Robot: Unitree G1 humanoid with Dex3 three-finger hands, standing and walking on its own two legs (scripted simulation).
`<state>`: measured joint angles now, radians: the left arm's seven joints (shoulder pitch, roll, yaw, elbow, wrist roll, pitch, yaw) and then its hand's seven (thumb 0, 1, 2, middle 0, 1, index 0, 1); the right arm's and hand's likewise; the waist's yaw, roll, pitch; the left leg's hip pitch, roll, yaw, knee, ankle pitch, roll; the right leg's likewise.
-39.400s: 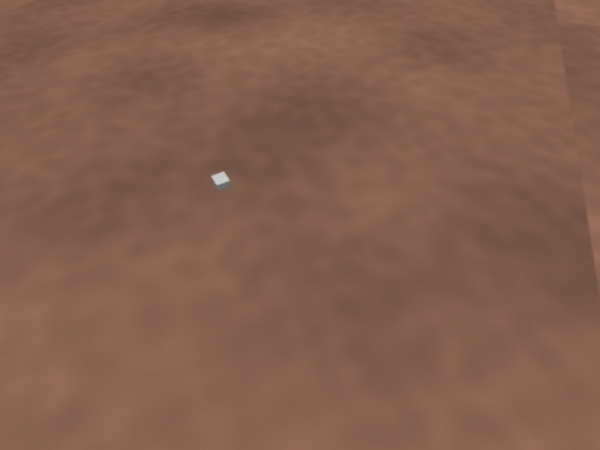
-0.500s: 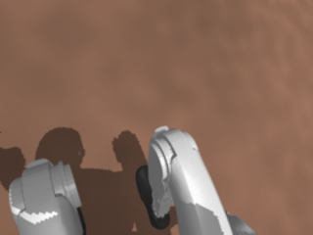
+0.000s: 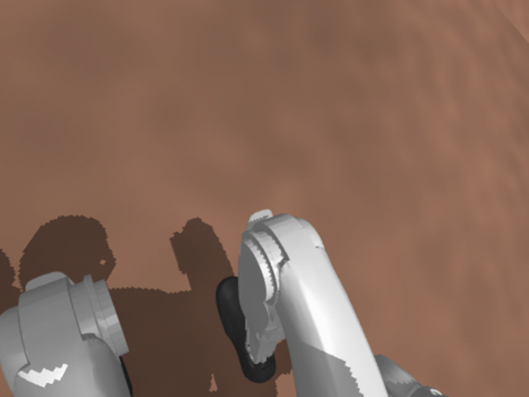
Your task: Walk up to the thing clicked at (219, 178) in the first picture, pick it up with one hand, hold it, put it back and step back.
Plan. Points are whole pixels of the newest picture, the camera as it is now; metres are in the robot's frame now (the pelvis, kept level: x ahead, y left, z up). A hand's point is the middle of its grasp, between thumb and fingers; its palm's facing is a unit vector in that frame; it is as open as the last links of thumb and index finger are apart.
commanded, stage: rest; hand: left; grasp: from above
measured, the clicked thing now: out of the picture +0.42 +0.34 -0.27
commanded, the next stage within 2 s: open in 0.30 s
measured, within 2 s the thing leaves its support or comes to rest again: neither
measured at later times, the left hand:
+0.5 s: hand out of the picture +0.41 +0.33 -0.24, palm faces -0.42 -0.18 -0.89, open 9.7 cm
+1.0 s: hand out of the picture +0.41 +0.33 -0.25, palm faces -0.42 -0.17 -0.89, open 12.1 cm
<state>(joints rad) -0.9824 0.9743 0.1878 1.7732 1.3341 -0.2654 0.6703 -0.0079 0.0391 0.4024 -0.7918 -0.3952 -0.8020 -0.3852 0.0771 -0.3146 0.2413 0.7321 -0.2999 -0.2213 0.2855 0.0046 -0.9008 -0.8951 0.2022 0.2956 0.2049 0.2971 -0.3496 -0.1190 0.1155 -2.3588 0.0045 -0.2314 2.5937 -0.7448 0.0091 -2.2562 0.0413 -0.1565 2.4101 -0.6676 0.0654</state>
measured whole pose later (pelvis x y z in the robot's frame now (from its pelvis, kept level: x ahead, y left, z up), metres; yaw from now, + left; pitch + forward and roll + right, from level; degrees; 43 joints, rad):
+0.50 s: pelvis -0.01 +0.00 +0.00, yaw -1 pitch +26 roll -15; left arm -1.01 1.01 0.15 1.82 1.30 -0.26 0.70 -0.01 0.05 0.40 -0.78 -0.41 -0.79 -0.40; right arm 0.06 -0.34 0.29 0.71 -0.30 -0.26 0.30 0.00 -0.90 -0.90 0.20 0.30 0.20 0.30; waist -0.36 -0.14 0.15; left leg -2.34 0.01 -0.25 2.60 -0.74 0.01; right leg -2.24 0.05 -0.17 2.39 -0.65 0.07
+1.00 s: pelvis -0.01 +0.00 +0.00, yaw -1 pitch +26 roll -15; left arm -0.99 1.00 0.13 1.80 1.30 -0.25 0.72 0.00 -0.18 0.72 -0.51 -0.78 -0.38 -0.69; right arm 0.05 -0.35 0.30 0.70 -0.30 -0.28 0.31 0.01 -0.90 -0.90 0.20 0.30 0.21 0.30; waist -0.35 -0.15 0.16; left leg -2.33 0.01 -0.26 2.59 -0.74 0.01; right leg -2.22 0.05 -0.18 2.38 -0.65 0.07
